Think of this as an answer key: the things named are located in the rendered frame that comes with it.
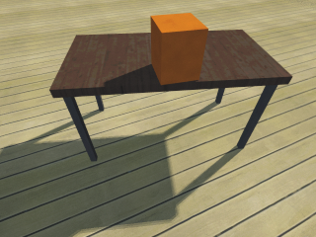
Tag table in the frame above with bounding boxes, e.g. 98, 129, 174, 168
49, 30, 293, 162

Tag carton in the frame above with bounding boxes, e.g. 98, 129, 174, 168
150, 13, 208, 85

